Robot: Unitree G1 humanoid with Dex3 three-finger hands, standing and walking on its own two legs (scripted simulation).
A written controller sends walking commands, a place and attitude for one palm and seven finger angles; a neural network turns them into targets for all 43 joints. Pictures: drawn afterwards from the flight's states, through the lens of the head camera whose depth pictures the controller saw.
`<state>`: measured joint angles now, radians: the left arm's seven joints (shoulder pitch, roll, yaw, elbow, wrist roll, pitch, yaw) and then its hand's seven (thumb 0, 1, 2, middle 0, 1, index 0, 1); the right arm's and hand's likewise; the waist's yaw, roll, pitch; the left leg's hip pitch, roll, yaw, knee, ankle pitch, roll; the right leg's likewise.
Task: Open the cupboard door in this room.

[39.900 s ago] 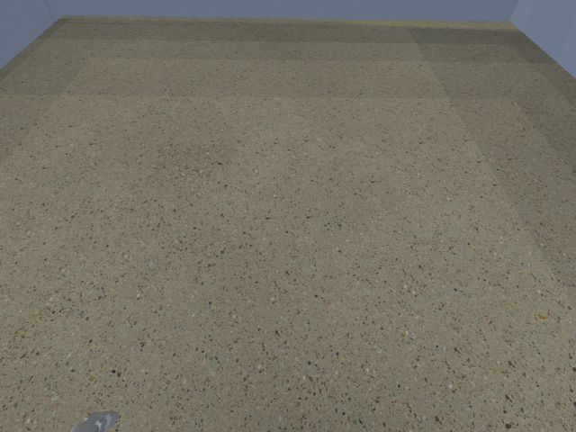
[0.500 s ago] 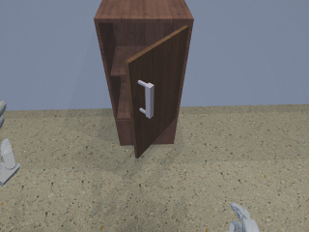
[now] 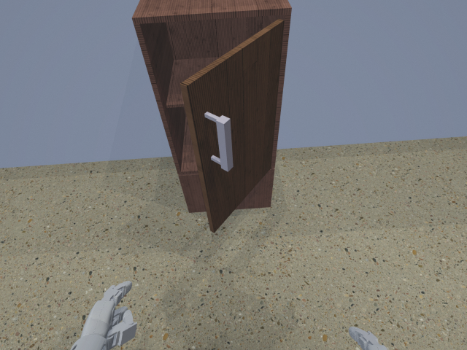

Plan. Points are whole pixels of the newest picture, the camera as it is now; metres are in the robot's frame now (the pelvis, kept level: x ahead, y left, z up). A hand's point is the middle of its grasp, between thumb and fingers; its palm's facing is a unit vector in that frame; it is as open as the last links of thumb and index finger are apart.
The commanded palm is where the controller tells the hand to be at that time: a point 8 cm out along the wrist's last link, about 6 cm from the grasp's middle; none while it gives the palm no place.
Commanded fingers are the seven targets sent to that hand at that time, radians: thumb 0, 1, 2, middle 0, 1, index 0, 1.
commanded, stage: let the arm hang, fingers relaxed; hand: left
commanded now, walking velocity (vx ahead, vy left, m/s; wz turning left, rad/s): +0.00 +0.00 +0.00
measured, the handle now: (218, 142) +0.58 +0.06 +0.00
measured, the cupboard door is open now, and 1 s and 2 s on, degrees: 50 50 50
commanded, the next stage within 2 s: look to check the result in 0.90 s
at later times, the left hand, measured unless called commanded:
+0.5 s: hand out of the picture +0.00 +0.17 -0.16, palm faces +0.08 -0.98 -0.19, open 7.3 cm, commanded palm none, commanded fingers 0.00 0.90 0.90 -0.20 -0.30 -0.20 -0.30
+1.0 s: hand out of the picture -0.01 +0.16 -0.16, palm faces +0.08 -0.98 -0.16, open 7.3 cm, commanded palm none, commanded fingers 0.00 0.90 0.90 -0.20 -0.30 -0.20 -0.30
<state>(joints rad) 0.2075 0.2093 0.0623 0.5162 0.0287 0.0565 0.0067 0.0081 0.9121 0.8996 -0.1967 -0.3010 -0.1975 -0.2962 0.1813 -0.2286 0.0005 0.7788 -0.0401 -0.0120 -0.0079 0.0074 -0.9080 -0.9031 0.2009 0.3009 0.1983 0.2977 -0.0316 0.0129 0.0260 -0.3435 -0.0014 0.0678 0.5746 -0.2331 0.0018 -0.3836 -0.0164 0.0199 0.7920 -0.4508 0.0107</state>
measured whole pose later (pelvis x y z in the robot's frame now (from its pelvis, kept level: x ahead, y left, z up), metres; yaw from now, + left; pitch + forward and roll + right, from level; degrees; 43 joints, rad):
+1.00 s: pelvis +0.02 +0.00 +0.02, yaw +2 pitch -1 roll +0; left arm 0.29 0.10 0.01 1.17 0.01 0.00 0.03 0.00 0.91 0.90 -0.20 -0.30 -0.20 -0.30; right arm 0.32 -0.11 0.00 1.16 -0.02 0.00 -0.05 0.00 -0.91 -0.90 0.20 0.30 0.20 0.30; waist -0.01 0.01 0.04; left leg -0.19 0.00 0.05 0.41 -0.21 0.02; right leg -0.17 0.00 -0.02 0.42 -0.23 -0.02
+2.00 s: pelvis +0.02 -0.01 +0.00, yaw -7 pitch +0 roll +2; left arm 0.24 0.17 0.09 1.04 0.03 0.06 0.00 0.01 0.91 0.90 -0.20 -0.30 -0.20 -0.30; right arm 0.22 -0.17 -0.06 1.03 -0.03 0.02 -0.05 0.00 -0.91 -0.90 0.20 0.30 0.20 0.30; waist 0.02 0.00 0.09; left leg -0.25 0.06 0.19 0.57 -0.32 0.00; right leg -0.34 0.01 0.00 0.72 -0.40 -0.02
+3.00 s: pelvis +0.05 -0.02 +0.01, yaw -43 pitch +0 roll +0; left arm 0.11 0.22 0.07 0.89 0.02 0.03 0.00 0.00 0.91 0.90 -0.20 -0.30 -0.20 -0.30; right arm 0.24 -0.26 -0.06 0.95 -0.01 0.07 -0.04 0.01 -0.91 -0.90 0.20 0.30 0.20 0.30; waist -0.02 0.03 0.13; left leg -0.44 0.09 0.06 1.09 -0.50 -0.07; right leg -0.33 0.03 0.00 0.60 -0.28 -0.04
